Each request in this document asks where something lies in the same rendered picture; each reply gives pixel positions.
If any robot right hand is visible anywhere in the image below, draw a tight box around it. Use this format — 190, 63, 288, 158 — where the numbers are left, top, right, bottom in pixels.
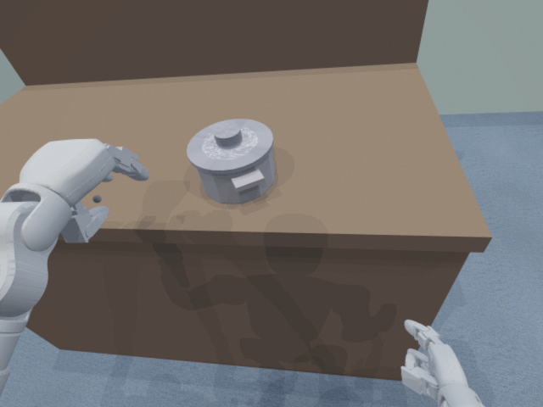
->
401, 320, 468, 403

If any robot left forearm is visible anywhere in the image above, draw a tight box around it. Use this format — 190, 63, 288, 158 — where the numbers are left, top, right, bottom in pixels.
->
0, 183, 72, 397

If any robot right forearm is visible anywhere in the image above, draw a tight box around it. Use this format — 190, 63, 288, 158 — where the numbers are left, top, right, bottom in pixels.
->
438, 384, 485, 407

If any pot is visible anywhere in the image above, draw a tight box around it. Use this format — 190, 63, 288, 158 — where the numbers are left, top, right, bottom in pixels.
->
197, 150, 275, 204

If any lid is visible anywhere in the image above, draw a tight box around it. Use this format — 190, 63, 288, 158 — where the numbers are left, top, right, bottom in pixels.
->
187, 119, 273, 174

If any table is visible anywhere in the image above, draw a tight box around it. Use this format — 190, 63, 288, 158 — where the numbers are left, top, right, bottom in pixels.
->
0, 0, 492, 381

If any robot left hand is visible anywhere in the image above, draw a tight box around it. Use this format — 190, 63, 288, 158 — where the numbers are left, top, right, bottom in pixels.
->
19, 139, 149, 243

